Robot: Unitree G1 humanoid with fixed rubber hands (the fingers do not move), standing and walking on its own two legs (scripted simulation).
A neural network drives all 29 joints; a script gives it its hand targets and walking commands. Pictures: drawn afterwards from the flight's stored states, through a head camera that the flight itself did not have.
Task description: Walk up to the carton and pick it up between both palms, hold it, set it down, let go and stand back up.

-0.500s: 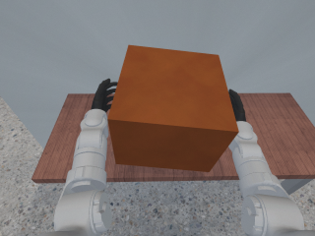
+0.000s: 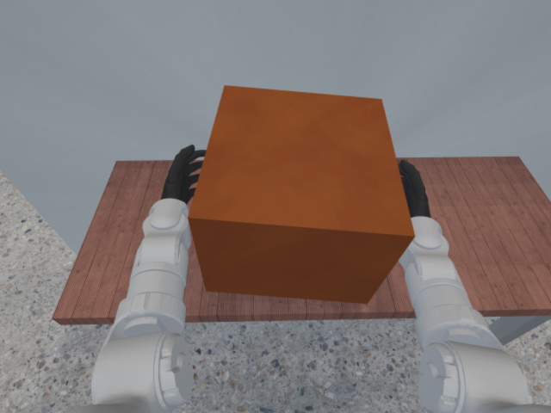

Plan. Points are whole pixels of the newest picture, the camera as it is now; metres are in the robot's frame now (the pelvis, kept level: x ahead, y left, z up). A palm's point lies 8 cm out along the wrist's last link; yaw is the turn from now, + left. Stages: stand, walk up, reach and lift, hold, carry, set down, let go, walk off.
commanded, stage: set down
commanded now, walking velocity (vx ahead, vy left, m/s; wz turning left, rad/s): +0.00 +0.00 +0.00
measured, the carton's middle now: (295, 193) +0.43 -0.03 +0.05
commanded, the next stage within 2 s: none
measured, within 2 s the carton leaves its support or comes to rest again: rests again in 0.92 s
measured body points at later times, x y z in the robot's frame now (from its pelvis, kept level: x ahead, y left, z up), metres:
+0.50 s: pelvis -0.01 +0.00 +0.00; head +0.03 +0.01 +0.45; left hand +0.42 +0.14 +0.07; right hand +0.37 -0.22 +0.05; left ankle -0.01 +0.12 -0.75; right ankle -0.03 -0.12 -0.75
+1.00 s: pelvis -0.01 +0.00 +0.00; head +0.05 +0.01 +0.44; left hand +0.42 +0.15 +0.05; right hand +0.38 -0.21 +0.03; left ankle -0.01 +0.12 -0.75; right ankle -0.03 -0.12 -0.75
